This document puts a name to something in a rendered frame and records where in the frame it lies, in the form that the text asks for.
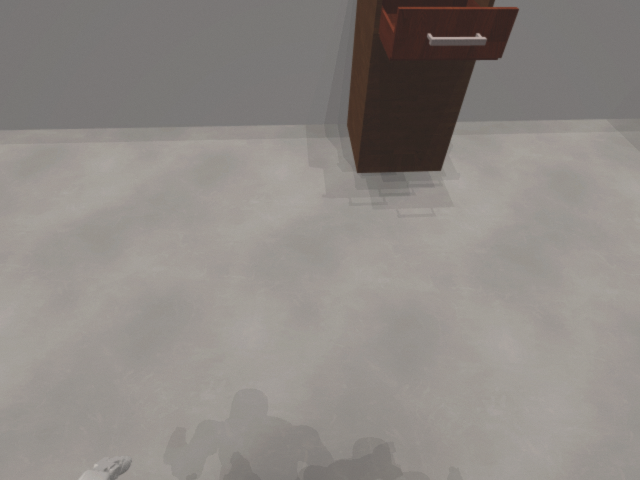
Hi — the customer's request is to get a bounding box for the cabinet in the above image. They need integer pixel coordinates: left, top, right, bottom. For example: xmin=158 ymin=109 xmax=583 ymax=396
xmin=347 ymin=0 xmax=495 ymax=173

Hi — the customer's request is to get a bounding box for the drawer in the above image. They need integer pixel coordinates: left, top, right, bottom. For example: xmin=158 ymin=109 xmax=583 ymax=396
xmin=379 ymin=0 xmax=519 ymax=61

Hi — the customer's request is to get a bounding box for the left robot hand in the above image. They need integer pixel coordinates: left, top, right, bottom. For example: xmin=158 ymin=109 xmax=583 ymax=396
xmin=78 ymin=456 xmax=132 ymax=480

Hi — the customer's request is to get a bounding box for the handle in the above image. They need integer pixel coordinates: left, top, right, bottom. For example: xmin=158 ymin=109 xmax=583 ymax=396
xmin=427 ymin=33 xmax=487 ymax=46

